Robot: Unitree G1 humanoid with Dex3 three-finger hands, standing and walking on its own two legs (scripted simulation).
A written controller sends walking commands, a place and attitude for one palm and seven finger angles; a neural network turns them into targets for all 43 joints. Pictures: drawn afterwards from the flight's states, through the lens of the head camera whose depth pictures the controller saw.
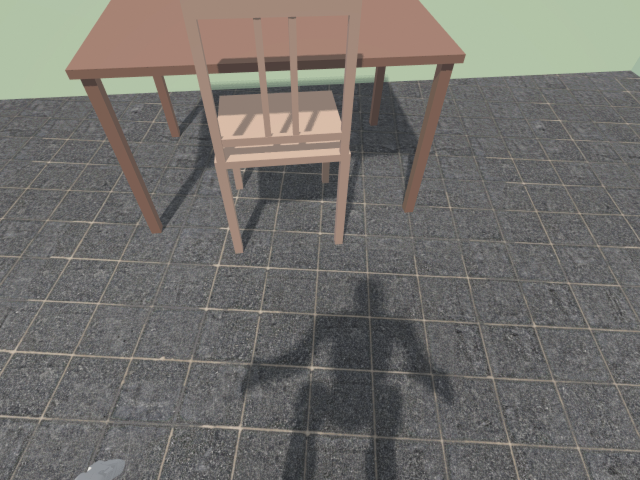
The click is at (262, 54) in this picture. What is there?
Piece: chair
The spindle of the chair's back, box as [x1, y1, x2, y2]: [253, 18, 270, 136]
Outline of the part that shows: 253,18 265,136 270,136 260,18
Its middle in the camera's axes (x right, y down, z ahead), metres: -0.16 -0.43 +1.08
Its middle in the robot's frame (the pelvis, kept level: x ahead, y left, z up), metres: +1.09 +0.22 -0.05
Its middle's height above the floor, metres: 0.72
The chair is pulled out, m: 0.00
